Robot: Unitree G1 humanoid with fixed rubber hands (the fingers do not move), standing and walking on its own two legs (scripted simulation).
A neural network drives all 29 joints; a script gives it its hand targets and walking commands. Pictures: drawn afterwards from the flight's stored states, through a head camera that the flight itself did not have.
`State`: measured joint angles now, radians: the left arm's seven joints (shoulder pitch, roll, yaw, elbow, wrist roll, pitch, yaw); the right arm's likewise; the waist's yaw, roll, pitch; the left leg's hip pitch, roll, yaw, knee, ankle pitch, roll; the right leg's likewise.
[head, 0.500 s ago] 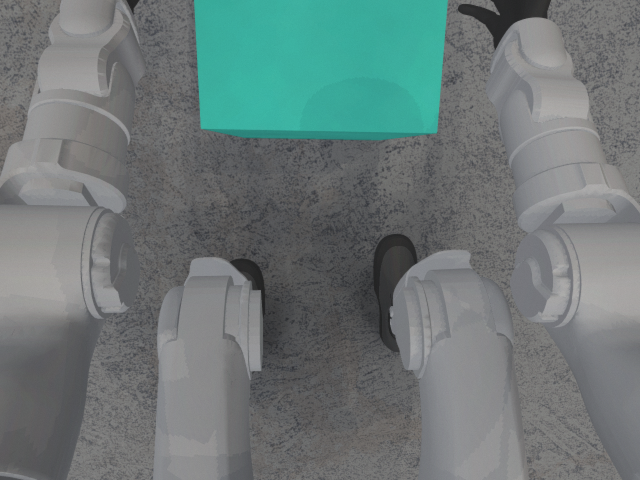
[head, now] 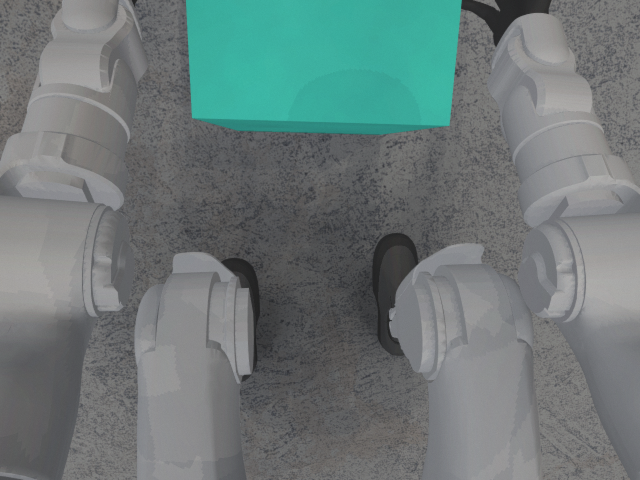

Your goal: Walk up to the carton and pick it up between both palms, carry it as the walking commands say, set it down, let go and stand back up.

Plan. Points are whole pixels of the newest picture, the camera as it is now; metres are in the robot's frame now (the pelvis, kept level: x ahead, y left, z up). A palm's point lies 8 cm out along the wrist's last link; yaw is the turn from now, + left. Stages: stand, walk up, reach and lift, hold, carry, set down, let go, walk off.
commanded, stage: reach and lift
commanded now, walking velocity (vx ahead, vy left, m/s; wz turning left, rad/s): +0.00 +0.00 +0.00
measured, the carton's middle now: out of the picture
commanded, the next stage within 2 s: none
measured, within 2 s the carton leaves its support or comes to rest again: leaves its support in 1.12 s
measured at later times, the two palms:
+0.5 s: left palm out of the picture +0.56 +0.15 -0.17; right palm (481, 8) +0.54 -0.16 -0.17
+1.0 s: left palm out of the picture +0.56 +0.15 -0.17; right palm (483, 2) +0.54 -0.15 -0.17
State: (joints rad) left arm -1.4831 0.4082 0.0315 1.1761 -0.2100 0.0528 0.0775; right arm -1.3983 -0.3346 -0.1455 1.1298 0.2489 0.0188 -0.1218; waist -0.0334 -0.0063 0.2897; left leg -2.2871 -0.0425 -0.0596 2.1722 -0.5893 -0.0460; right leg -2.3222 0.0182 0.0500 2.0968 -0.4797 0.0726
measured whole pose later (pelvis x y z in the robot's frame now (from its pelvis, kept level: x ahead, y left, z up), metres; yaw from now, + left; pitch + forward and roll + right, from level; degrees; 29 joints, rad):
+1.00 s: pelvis +0.01 +0.00 +0.00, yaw +1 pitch +41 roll -2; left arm -1.47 0.28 0.21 1.09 0.02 0.18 0.04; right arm -1.40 -0.21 -0.34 1.04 0.02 0.16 -0.10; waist -0.04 -0.02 0.25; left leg -2.30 -0.06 -0.07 2.19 -0.61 -0.06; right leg -2.33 0.04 0.06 2.13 -0.52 0.08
